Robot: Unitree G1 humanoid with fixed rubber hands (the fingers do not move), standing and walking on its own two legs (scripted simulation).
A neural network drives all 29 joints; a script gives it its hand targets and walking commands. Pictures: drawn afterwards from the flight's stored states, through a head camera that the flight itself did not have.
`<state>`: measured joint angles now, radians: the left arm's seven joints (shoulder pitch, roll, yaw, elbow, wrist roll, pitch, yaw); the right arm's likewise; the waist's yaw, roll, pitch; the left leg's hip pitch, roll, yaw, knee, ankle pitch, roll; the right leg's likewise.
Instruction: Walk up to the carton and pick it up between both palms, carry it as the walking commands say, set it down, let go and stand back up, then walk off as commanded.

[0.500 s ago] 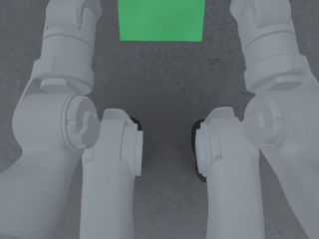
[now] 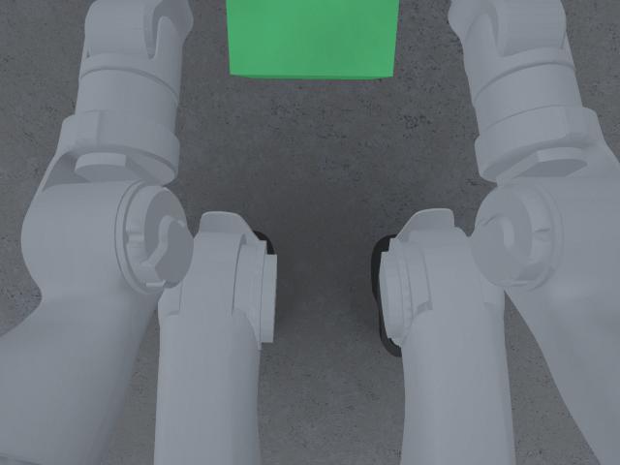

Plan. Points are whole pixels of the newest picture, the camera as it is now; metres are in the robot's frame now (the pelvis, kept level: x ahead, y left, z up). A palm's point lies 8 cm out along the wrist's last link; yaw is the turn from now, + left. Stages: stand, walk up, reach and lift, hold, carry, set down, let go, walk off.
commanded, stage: set down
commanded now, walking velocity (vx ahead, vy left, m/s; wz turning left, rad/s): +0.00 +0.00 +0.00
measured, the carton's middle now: out of the picture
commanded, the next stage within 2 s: none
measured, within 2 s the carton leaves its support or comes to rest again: neither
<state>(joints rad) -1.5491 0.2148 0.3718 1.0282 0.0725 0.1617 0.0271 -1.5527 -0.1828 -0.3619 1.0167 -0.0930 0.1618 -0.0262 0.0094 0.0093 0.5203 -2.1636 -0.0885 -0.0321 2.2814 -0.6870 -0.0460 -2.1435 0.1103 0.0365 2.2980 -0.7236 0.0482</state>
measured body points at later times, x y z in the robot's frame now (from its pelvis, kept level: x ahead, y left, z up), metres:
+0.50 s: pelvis +0.00 +0.00 +0.00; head +0.38 +0.00 +0.22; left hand +0.56 +0.14 -0.20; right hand +0.56 -0.12 -0.20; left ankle +0.09 +0.12 -0.33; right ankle +0.08 -0.12 -0.33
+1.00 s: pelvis -0.02 +0.00 +0.02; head +0.36 +0.00 +0.26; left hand +0.57 +0.16 -0.13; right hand +0.58 -0.15 -0.14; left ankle +0.09 +0.12 -0.33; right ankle +0.08 -0.12 -0.33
